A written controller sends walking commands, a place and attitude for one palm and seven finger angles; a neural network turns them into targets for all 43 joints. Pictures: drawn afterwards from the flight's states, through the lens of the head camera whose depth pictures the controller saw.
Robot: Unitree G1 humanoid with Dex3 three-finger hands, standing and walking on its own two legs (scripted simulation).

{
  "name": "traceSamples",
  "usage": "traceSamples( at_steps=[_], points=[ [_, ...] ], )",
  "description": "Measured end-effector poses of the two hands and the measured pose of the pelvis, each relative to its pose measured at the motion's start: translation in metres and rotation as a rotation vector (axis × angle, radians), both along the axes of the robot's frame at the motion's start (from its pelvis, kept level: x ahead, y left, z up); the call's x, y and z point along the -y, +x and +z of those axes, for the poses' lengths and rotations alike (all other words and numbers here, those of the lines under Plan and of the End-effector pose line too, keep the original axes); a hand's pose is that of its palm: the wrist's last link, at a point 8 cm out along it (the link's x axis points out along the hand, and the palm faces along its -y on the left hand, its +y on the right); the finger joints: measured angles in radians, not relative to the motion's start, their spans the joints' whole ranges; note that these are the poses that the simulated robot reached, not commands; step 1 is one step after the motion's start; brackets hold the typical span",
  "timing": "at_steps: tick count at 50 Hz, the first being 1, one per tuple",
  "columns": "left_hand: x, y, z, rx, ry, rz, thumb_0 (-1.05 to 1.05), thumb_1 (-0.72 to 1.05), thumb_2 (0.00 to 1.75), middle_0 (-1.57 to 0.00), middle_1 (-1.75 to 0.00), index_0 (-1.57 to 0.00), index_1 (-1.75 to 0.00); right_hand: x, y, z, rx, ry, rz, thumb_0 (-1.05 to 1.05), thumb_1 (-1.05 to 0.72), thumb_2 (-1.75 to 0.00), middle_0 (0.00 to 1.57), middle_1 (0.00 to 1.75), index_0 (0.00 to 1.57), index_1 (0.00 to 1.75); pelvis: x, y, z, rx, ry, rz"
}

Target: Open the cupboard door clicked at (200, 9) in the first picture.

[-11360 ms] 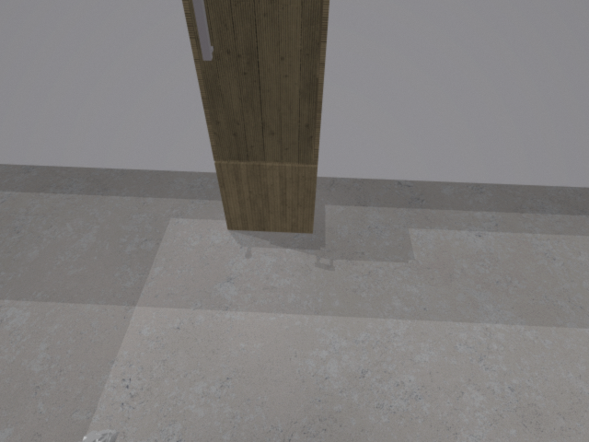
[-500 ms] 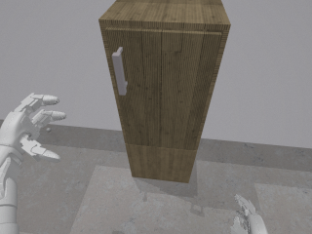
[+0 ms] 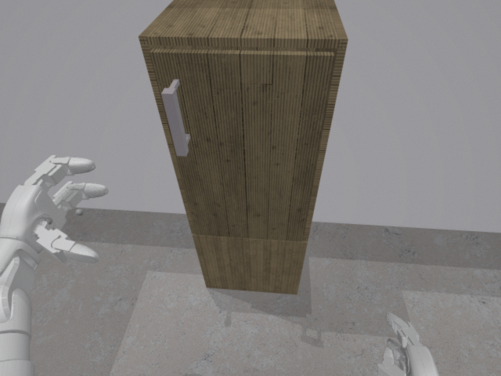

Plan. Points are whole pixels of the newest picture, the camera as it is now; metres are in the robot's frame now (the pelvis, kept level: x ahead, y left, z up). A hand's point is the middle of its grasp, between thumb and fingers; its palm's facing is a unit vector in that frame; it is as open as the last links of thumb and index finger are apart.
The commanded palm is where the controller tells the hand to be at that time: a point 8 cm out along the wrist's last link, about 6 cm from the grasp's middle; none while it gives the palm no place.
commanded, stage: move the hooked fingers beside the handle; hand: left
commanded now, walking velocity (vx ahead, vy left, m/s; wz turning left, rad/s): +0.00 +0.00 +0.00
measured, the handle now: (179, 118) +0.57 +0.21 +0.13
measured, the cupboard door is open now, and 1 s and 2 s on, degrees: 0 0 0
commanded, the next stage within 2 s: none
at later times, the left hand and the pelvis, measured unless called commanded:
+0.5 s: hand (103, 179) +0.36 +0.28 +0.14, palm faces +0.02 -1.00 -0.01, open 14.0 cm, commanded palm +0.34 +0.32 +0.14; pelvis +0.00 +0.01 +0.00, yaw +0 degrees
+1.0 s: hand (115, 157) +0.42 +0.28 +0.14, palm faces +0.02 -1.00 +0.01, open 14.0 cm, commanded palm +0.40 +0.32 +0.14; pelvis +0.01 +0.02 -0.01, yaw -1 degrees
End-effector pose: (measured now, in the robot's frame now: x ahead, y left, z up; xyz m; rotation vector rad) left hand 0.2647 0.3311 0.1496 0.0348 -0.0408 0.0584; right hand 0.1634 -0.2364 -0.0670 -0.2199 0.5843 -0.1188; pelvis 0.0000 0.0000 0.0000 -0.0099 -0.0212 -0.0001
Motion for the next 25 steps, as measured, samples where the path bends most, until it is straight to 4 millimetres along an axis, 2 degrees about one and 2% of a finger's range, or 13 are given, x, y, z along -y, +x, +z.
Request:
traceSamples(
  at_steps=[10,17,25],
  points=[
    [-0.002,0.005,-0.004,-0.012,-0.008,0.009,-0.01,-0.5,0.3,-0.3,-1.2,-0.3,-1.2,-0.007,0.002,-0.002,-0.011,-0.001,0.014,0.01,-0.9,-0.9,0.2,0.3,0.2,0.3,-0.002,-0.001,0.0,-0.004,-0.002,0.01],
    [-0.001,0.039,-0.008,-0.042,-0.019,-0.007,-0.01,-0.5,0.3,-0.3,-1.2,-0.3,-1.2,-0.007,-0.004,-0.008,-0.06,-0.021,0.006,0.01,-0.9,-0.9,0.2,0.3,0.2,0.3,-0.004,-0.002,-0.001,-0.024,-0.006,0.019],
    [0.0,0.074,-0.006,-0.037,-0.03,-0.034,-0.01,-0.5,0.3,-0.3,-1.2,-0.3,-1.2,0.0,-0.022,-0.012,-0.114,-0.027,-0.044,0.01,-0.9,-0.9,0.2,0.3,0.2,0.3,-0.01,0.005,-0.001,-0.055,-0.003,-0.004]
  ],
)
